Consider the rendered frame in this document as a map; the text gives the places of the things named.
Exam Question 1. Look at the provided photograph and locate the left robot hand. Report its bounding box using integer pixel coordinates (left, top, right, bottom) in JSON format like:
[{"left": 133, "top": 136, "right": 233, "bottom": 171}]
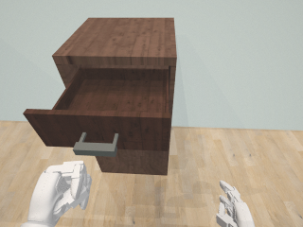
[{"left": 27, "top": 160, "right": 93, "bottom": 226}]

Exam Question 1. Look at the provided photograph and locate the handle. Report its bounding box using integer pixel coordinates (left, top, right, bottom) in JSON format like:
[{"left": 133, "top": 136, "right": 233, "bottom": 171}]
[{"left": 73, "top": 132, "right": 119, "bottom": 157}]

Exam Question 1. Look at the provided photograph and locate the drawer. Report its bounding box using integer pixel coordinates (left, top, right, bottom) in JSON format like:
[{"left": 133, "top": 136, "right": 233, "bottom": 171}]
[{"left": 23, "top": 67, "right": 170, "bottom": 151}]

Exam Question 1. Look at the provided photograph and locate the cabinet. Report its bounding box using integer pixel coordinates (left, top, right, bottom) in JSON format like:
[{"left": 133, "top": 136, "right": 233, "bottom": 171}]
[{"left": 52, "top": 17, "right": 177, "bottom": 176}]

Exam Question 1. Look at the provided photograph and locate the right robot hand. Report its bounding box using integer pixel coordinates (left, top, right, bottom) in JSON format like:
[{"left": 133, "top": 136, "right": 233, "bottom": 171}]
[{"left": 216, "top": 180, "right": 256, "bottom": 227}]

